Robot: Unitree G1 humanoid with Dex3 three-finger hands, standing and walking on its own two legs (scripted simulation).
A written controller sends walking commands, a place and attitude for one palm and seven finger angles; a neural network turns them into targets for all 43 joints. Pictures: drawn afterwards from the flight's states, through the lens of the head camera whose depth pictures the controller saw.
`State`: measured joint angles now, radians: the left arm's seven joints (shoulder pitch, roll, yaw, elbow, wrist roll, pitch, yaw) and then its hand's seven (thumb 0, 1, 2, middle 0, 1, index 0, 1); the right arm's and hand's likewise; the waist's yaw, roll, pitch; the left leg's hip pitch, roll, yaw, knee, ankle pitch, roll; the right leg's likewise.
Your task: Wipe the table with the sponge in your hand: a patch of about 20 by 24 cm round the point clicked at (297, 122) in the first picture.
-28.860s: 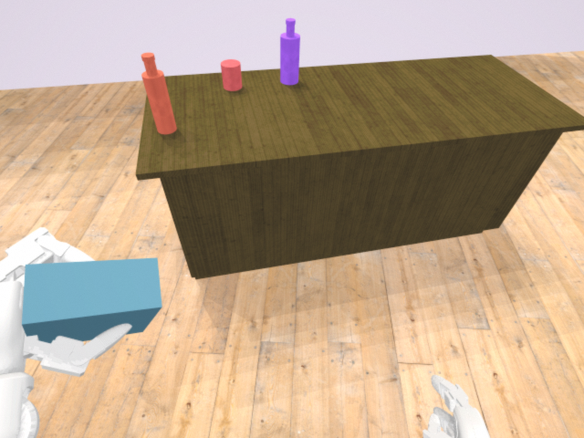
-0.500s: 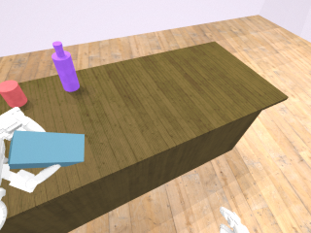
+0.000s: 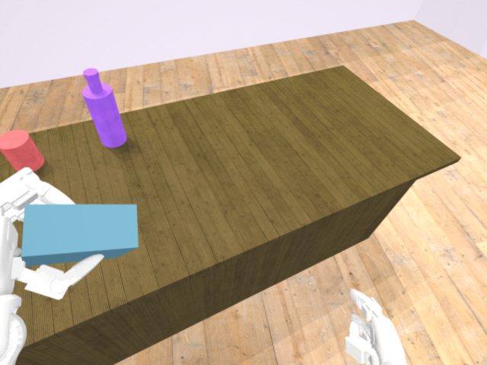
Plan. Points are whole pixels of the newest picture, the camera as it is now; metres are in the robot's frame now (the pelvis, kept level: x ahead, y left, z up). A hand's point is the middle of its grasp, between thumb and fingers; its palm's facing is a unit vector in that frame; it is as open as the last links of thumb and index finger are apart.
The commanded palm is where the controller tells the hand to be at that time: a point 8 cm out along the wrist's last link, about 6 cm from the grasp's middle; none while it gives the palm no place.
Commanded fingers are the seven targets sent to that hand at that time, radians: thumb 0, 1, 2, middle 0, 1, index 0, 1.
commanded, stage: step back with the hand held close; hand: left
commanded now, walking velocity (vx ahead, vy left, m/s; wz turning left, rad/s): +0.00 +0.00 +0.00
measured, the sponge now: (94, 235) +0.23 +0.22 +0.13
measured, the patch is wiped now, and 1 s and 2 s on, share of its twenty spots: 0.90 0.90 0.90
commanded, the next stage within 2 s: stop stepping back and stand still in 1.76 s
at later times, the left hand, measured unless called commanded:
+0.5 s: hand (68, 254) +0.20 +0.23 +0.16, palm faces +0.37 -0.84 -0.41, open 9.5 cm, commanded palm +0.14 +0.27 +0.17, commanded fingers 0.00 0.10 1.30 -1.20 -1.60 -1.20 -1.60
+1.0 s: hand (31, 283) +0.16 +0.25 +0.16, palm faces +0.40 -0.83 -0.40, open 9.5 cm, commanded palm +0.10 +0.28 +0.17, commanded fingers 0.00 0.10 1.30 -1.20 -1.60 -1.20 -1.60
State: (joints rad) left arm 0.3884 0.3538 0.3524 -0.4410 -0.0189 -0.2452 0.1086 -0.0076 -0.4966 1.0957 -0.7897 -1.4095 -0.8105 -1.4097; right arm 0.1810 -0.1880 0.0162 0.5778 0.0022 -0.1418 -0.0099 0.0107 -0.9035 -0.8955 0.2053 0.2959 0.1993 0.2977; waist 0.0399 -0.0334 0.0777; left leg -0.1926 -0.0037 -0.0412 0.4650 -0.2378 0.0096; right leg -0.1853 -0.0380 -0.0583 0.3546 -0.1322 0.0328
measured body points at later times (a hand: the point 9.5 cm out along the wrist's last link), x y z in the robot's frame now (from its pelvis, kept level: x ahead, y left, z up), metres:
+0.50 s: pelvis -0.02 -0.01 -0.01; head +0.02 +0.00 +0.44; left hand +0.17 +0.27 +0.18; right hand +0.17 -0.24 -0.08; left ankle +0.01 +0.11 -0.74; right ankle +0.04 -0.15 -0.74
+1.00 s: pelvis -0.06 +0.00 -0.02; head -0.02 +0.03 +0.43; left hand +0.13 +0.29 +0.18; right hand +0.11 -0.22 -0.10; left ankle +0.01 +0.11 -0.74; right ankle +0.01 -0.14 -0.73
